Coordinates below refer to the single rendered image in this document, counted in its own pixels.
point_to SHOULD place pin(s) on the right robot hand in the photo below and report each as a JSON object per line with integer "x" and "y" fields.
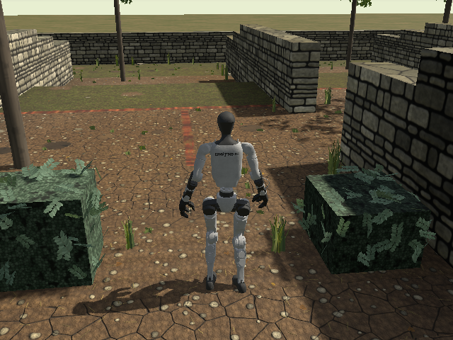
{"x": 259, "y": 197}

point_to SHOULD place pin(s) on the robot left foot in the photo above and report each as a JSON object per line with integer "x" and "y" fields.
{"x": 210, "y": 283}

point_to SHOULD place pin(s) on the right robot forearm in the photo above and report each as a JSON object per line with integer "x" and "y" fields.
{"x": 260, "y": 185}

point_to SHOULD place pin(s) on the robot right upper arm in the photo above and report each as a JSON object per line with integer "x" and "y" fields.
{"x": 252, "y": 160}

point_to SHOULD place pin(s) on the left robot hand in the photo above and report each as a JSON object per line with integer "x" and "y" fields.
{"x": 183, "y": 208}

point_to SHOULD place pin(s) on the robot left upper arm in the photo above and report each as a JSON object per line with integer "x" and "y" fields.
{"x": 200, "y": 161}

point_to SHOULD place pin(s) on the left robot forearm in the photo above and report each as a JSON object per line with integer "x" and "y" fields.
{"x": 189, "y": 189}

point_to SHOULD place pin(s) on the robot torso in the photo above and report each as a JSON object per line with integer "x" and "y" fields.
{"x": 226, "y": 162}

